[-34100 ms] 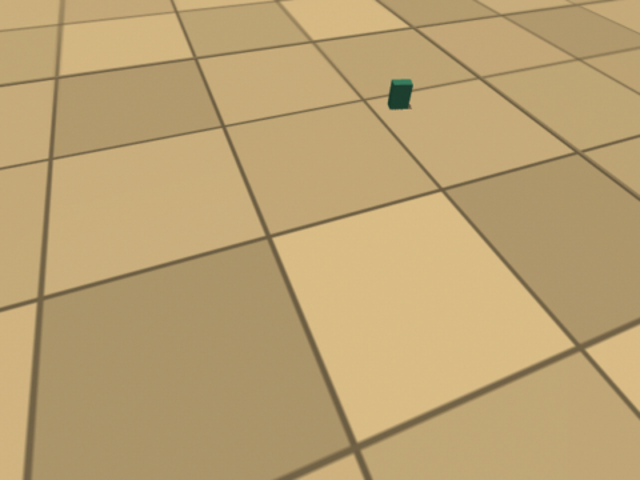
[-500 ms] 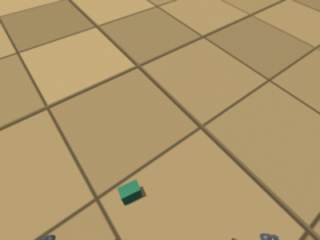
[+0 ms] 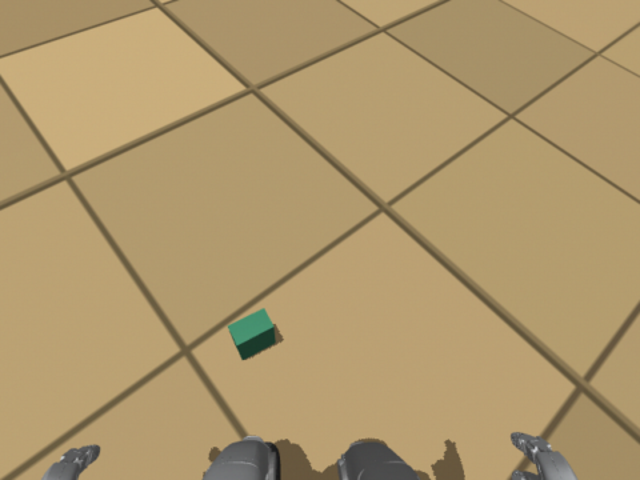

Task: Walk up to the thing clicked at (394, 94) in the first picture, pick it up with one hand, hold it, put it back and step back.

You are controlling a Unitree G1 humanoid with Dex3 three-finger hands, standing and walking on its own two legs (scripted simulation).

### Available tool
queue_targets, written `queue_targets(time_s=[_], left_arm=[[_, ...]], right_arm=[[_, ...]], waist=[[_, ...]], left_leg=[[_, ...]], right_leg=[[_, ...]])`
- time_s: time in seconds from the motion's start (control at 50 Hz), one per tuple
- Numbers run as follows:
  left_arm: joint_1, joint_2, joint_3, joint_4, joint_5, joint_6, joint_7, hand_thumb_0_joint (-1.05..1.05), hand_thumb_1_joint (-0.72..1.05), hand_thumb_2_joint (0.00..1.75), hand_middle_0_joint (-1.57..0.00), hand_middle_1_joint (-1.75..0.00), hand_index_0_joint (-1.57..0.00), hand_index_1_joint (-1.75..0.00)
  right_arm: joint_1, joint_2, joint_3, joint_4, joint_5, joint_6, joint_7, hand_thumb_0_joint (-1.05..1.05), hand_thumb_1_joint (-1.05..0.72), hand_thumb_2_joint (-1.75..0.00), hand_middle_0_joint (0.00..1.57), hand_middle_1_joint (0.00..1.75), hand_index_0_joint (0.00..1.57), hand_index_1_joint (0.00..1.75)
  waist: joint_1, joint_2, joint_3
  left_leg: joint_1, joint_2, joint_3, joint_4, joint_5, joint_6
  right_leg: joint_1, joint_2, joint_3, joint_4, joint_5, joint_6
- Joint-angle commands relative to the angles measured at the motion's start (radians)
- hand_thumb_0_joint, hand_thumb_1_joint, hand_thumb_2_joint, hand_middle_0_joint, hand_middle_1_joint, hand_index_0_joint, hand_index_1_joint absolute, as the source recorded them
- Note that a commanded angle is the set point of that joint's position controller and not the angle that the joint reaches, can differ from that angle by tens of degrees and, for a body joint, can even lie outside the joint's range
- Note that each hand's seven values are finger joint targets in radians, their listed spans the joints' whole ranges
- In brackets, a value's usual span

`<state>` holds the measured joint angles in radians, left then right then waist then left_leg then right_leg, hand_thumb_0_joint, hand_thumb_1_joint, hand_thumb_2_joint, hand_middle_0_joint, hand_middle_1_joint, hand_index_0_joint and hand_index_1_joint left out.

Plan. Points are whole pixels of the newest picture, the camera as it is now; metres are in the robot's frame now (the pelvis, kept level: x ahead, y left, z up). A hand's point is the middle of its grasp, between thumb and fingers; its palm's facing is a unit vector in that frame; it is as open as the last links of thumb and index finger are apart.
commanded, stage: step back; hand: left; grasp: from the side
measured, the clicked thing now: (253, 335) +0.49 +0.15 -0.68
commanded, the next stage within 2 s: none
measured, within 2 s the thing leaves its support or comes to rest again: neither
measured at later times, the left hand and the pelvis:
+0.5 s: hand out of the picture -0.02 +0.27 -0.14, palm faces +0.07 -0.91 -0.40, open 7.4 cm; pelvis -0.14 -0.01 -0.01, yaw +5 degrees
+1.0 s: hand out of the picture -0.23 +0.22 -0.13, palm faces +0.01 -0.91 -0.42, open 7.4 cm; pelvis -0.29 -0.05 +0.00, yaw +0 degrees
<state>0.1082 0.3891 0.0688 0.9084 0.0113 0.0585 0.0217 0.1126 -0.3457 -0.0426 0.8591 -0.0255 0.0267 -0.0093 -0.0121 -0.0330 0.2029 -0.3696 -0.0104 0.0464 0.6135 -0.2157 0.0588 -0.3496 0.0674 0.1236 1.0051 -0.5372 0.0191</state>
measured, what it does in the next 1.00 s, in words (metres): walks backwards: right foot, then left foot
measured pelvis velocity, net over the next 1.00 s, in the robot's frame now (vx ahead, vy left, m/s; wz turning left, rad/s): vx -0.29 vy -0.05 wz -0.01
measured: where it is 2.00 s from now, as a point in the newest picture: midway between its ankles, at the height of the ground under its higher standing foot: outside the picture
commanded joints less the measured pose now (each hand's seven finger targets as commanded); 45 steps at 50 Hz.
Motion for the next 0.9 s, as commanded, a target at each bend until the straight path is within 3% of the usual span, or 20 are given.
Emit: queue_targets(time_s=[0.0,0.06,0.08,0.1,0.12,0.14,0.22,0.32,0.38,0.44,0.46,0.48,0.5,0.52,0.58,0.72,0.82,0.84,0.86,0.88], left_arm=[[0.070,0.170,0.057,-0.065,0.005,-0.033,0.000,0.00,0.90,0.90,-0.20,-0.30,-0.20,-0.30],[0.206,0.157,0.063,-0.016,0.011,-0.038,-0.009,0.00,0.90,0.90,-0.20,-0.30,-0.20,-0.30],[0.212,0.175,0.068,-0.015,0.020,-0.041,-0.008,0.00,0.90,0.90,-0.20,-0.30,-0.20,-0.30],[0.179,0.241,0.086,-0.043,0.034,-0.046,-0.009,0.00,0.90,0.90,-0.20,-0.30,-0.20,-0.30],[0.106,0.334,0.105,-0.081,0.024,-0.044,-0.012,0.00,0.90,0.90,-0.20,-0.30,-0.20,-0.30],[0.035,0.360,0.104,-0.130,0.036,-0.049,-0.006,0.00,0.90,0.90,-0.20,-0.30,-0.20,-0.30],[-0.082,0.212,0.082,-0.163,0.027,-0.058,0.003,0.00,0.90,0.90,-0.20,-0.30,-0.20,-0.30],[0.072,0.182,0.077,-0.165,0.030,-0.049,0.013,0.00,0.90,0.90,-0.20,-0.30,-0.20,-0.30],[0.073,0.202,0.076,-0.181,0.023,-0.038,0.016,0.00,0.90,0.90,-0.20,-0.30,-0.20,-0.30],[0.048,0.217,0.064,-0.195,0.003,-0.017,0.004,0.00,0.90,0.90,-0.20,-0.30,-0.20,-0.30],[0.050,0.190,0.054,-0.207,-0.001,-0.012,0.002,0.00,0.90,0.90,-0.20,-0.30,-0.20,-0.30],[0.054,0.156,0.051,-0.217,-0.008,-0.013,0.000,0.00,0.90,0.90,-0.20,-0.30,-0.20,-0.30],[-0.016,0.180,0.066,-0.221,-0.008,-0.013,0.011,0.00,0.90,0.90,-0.20,-0.30,-0.20,-0.30],[-0.042,0.196,0.073,-0.216,0.006,-0.014,0.019,0.00,0.90,0.90,-0.20,-0.30,-0.20,-0.30],[0.068,0.180,0.069,-0.171,-0.014,-0.015,0.008,0.00,0.90,0.90,-0.20,-0.30,-0.20,-0.30],[0.090,0.156,0.062,-0.169,0.000,-0.034,0.002,0.00,0.90,0.90,-0.20,-0.30,-0.20,-0.30],[0.218,0.154,0.066,-0.090,0.011,-0.052,-0.003,0.00,0.90,0.90,-0.20,-0.30,-0.20,-0.30],[0.225,0.179,0.072,-0.082,0.021,-0.056,-0.001,0.00,0.90,0.90,-0.20,-0.30,-0.20,-0.30],[0.215,0.252,0.091,-0.094,0.036,-0.060,-0.002,0.00,0.90,0.90,-0.20,-0.30,-0.20,-0.30],[0.135,0.362,0.115,-0.130,0.028,-0.050,-0.007,0.00,0.90,0.90,-0.20,-0.30,-0.20,-0.30]], right_arm=[[0.036,-0.287,-0.079,-0.069,-0.003,-0.008,-0.018,0.00,-0.90,-0.90,0.20,0.30,0.20,0.30],[-0.024,-0.297,-0.080,-0.082,0.012,0.004,-0.011,0.00,-0.90,-0.90,0.20,0.30,0.20,0.30],[-0.025,-0.274,-0.073,-0.075,0.018,0.008,-0.009,0.00,-0.90,-0.90,0.20,0.30,0.20,0.30],[-0.015,-0.236,-0.061,-0.083,0.026,0.008,-0.007,0.00,-0.90,-0.90,0.20,0.30,0.20,0.30],[-0.051,-0.222,-0.062,-0.091,0.025,0.010,-0.015,0.00,-0.90,-0.90,0.20,0.30,0.20,0.30],[-0.046,-0.259,-0.079,-0.075,0.012,0.015,-0.022,0.00,-0.90,-0.90,0.20,0.30,0.20,0.30],[0.080,-0.218,-0.056,-0.016,0.031,0.005,-0.014,0.00,-0.90,-0.90,0.20,0.30,0.20,0.30],[0.057,-0.215,-0.039,-0.048,0.026,-0.008,-0.022,0.00,-0.90,-0.90,0.20,0.30,0.20,0.30],[0.087,-0.204,-0.040,-0.057,0.017,-0.020,-0.022,0.00,-0.90,-0.90,0.20,0.30,0.20,0.30],[0.161,-0.212,-0.058,-0.020,0.002,-0.025,-0.019,0.00,-0.90,-0.90,0.20,0.30,0.20,0.30],[0.158,-0.258,-0.072,-0.028,-0.009,-0.026,-0.019,0.00,-0.90,-0.90,0.20,0.30,0.20,0.30],[0.130,-0.338,-0.090,-0.043,-0.016,-0.026,-0.016,0.00,-0.90,-0.90,0.20,0.30,0.20,0.30],[0.085,-0.414,-0.101,-0.062,-0.007,-0.020,-0.006,0.00,-0.90,-0.90,0.20,0.30,0.20,0.30],[0.059,-0.413,-0.101,-0.068,-0.017,-0.025,-0.011,0.00,-0.90,-0.90,0.20,0.30,0.20,0.30],[-0.035,-0.284,-0.065,-0.094,-0.017,-0.026,-0.020,0.00,-0.90,-0.90,0.20,0.30,0.20,0.30],[0.044,-0.276,-0.071,-0.104,-0.003,-0.018,-0.022,0.00,-0.90,-0.90,0.20,0.30,0.20,0.30],[-0.013,-0.302,-0.078,-0.128,0.012,0.012,-0.014,0.00,-0.90,-0.90,0.20,0.30,0.20,0.30],[-0.030,-0.274,-0.069,-0.127,0.021,0.016,-0.012,0.00,-0.90,-0.90,0.20,0.30,0.20,0.30],[-0.033,-0.237,-0.058,-0.142,0.030,0.016,-0.010,0.00,-0.90,-0.90,0.20,0.30,0.20,0.30],[-0.062,-0.212,-0.059,-0.158,0.030,0.017,-0.023,0.00,-0.90,-0.90,0.20,0.30,0.20,0.30]], waist=[[-0.022,0.177,-0.277],[0.043,0.179,-0.308],[0.042,0.130,-0.294],[0.028,-0.063,-0.251],[0.057,-0.228,-0.170],[0.059,-0.227,-0.101],[-0.035,-0.089,-0.124],[0.063,-0.117,-0.216],[0.054,-0.169,-0.289],[0.013,-0.134,-0.297],[0.015,-0.040,-0.296],[0.021,0.158,-0.293],[-0.031,0.284,-0.252],[-0.041,0.269,-0.204],[0.045,0.157,-0.176],[-0.013,0.221,-0.233],[0.035,0.224,-0.330],[0.041,0.192,-0.332],[0.036,-0.004,-0.291],[0.068,-0.223,-0.220]], left_leg=[[0.256,0.259,-0.302,-0.136,0.308,0.179],[0.092,0.216,-0.245,-0.088,0.148,0.099],[0.007,0.174,-0.225,-0.058,0.029,0.050],[-0.159,0.059,-0.163,0.089,-0.151,-0.016],[-0.173,-0.104,-0.103,0.332,-0.357,-0.056],[-0.085,-0.080,-0.201,0.529,-0.389,-0.073],[-0.123,-0.144,-0.228,0.597,-0.218,-0.058],[-0.190,-0.078,-0.171,0.348,-0.284,-0.089],[-0.075,-0.002,-0.122,0.065,-0.272,-0.064],[0.143,-0.022,-0.051,-0.223,0.051,-0.049],[0.200,0.067,-0.188,-0.209,0.148,-0.018],[0.249,0.260,-0.436,-0.224,0.283,0.066],[0.109,0.386,-0.557,-0.275,0.324,0.221],[0.012,0.427,-0.630,-0.293,0.295,0.275],[0.128,0.243,-0.292,-0.190,0.409,0.161],[0.289,0.262,-0.274,-0.112,0.430,0.204],[0.193,0.189,-0.219,-0.003,0.264,0.112],[0.088,0.161,-0.215,0.027,0.159,0.067],[-0.105,0.049,-0.184,0.154,-0.030,0.005],[-0.154,-0.095,-0.137,0.392,-0.360,-0.052]], right_leg=[[0.008,-0.044,-0.064,-0.222,0.039,-0.006],[0.216,-0.051,-0.114,-0.496,0.265,-0.052],[0.249,-0.086,-0.048,-0.550,0.281,-0.073],[0.248,-0.247,0.227,-0.621,0.235,-0.140],[0.045,-0.435,0.424,-0.738,0.183,-0.286],[-0.152,-0.515,0.530,-0.784,0.179,-0.360],[0.010,-0.260,0.088,-0.633,0.537,-0.183],[0.339,-0.288,0.094,-0.538,0.663,-0.225],[0.393,-0.319,0.099,-0.453,0.783,-0.217],[0.235,-0.253,0.033,-0.343,0.717,-0.152],[0.113,-0.205,0.021,-0.307,0.550,-0.104],[-0.049,-0.078,-0.057,-0.175,0.291,-0.060],[-0.066,0.022,-0.049,0.012,-0.091,-0.034],[-0.056,0.006,0.057,0.164,-0.132,-0.031],[-0.156,0.029,0.077,0.255,0.015,-0.050],[-0.107,-0.019,-0.019,-0.054,0.008,0.015],[0.174,-0.034,-0.132,-0.594,0.308,-0.023],[0.240,-0.068,-0.073,-0.603,0.365,-0.044],[0.262,-0.207,0.185,-0.608,0.340,-0.100],[0.048,-0.431,0.407,-0.684,0.349,-0.273]])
